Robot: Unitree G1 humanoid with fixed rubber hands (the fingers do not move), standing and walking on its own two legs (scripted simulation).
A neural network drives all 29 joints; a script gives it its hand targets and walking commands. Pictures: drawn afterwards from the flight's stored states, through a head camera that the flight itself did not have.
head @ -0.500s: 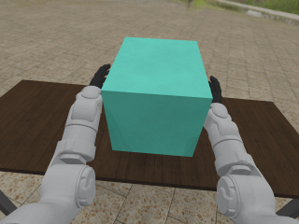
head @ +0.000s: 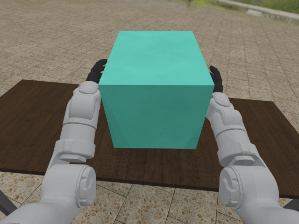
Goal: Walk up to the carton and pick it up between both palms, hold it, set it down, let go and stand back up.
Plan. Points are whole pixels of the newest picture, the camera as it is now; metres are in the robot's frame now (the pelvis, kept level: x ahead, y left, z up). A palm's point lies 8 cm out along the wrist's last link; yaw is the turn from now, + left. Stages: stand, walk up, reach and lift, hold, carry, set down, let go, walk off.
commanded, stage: reach and lift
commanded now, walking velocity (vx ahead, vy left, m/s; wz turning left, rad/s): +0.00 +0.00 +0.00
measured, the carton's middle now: (155, 86) +0.44 -0.02 +0.20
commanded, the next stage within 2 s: hold in 0.34 s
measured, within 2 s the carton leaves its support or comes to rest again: neither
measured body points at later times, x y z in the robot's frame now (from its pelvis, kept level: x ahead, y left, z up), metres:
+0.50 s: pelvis +0.00 +0.00 +0.00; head -0.06 +0.02 +0.45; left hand +0.40 +0.15 +0.24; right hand +0.40 -0.18 +0.22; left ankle +0.03 +0.11 -0.74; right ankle +0.03 -0.13 -0.74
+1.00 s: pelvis +0.00 +0.00 +0.00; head -0.07 +0.02 +0.44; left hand +0.39 +0.15 +0.25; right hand +0.39 -0.18 +0.24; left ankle +0.03 +0.11 -0.74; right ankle +0.03 -0.13 -0.74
